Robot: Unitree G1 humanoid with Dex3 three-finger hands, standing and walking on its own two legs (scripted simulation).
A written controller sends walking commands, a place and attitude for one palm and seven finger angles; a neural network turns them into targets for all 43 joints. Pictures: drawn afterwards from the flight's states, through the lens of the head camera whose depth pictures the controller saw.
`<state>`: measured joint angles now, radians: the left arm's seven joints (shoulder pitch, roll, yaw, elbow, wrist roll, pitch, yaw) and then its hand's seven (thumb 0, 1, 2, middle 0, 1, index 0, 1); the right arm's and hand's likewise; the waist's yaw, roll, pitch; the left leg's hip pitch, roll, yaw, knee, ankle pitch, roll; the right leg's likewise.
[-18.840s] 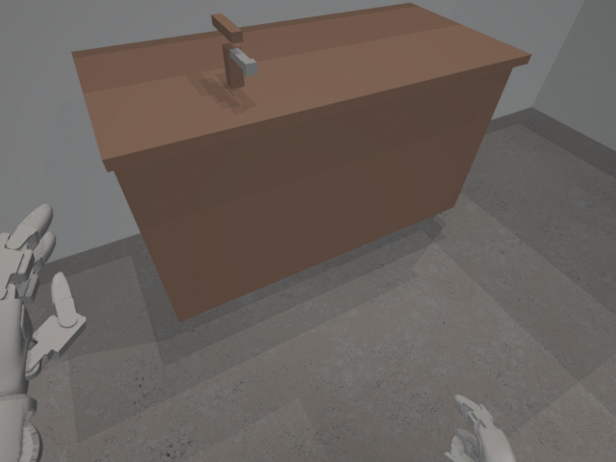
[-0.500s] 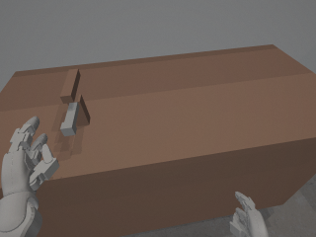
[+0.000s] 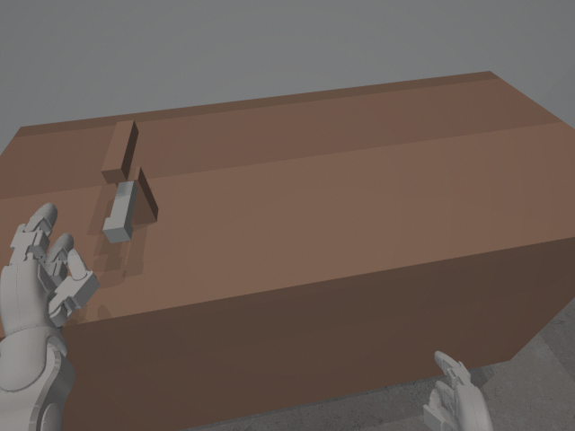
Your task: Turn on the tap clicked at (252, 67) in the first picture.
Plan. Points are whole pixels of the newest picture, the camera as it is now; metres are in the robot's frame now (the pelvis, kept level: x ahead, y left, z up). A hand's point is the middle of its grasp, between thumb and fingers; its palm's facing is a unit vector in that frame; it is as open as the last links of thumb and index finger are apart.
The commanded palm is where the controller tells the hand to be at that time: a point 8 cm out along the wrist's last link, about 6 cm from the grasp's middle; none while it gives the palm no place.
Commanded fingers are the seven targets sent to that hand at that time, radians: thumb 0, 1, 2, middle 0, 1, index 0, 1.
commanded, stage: reach beside the lever's end, fingers flat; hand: left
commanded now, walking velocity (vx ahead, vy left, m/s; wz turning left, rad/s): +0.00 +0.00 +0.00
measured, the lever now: (118, 229) +0.33 +0.29 +0.12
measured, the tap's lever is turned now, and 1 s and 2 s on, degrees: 0 0 4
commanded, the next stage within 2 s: push the lever round in 1.22 s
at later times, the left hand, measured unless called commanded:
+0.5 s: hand (102, 249) +0.29 +0.29 +0.13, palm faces +0.53 -0.84 -0.11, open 7.8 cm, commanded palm +0.24 +0.34 +0.13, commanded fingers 0.00 0.90 0.90 -0.15 -0.16 -0.15 -0.16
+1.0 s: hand (92, 244) +0.30 +0.31 +0.12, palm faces +0.52 -0.85 -0.10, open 7.8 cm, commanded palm +0.25 +0.36 +0.12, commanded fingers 0.00 0.90 0.90 -0.15 -0.15 -0.15 -0.15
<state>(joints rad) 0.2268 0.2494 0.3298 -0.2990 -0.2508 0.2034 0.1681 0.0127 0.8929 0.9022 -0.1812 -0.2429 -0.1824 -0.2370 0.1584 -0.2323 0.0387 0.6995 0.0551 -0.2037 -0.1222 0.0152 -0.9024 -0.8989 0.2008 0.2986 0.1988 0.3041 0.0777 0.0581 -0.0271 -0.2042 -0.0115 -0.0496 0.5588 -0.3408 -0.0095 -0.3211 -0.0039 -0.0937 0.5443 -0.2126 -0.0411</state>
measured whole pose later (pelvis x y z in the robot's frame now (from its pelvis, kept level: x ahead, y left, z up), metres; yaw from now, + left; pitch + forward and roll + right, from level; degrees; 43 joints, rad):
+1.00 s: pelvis +0.01 +0.01 +0.00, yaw -1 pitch +3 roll +0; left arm -0.01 0.33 0.45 0.14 -0.24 0.02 0.06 0.01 0.89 0.90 -0.15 -0.15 -0.15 -0.15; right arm 0.20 -0.25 0.01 0.71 0.05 -0.18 -0.12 0.01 -0.90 -0.90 0.20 0.30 0.20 0.30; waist 0.04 0.04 -0.04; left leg -0.26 -0.01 -0.03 0.56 -0.35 0.00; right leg -0.39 0.00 -0.07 0.54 -0.21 -0.03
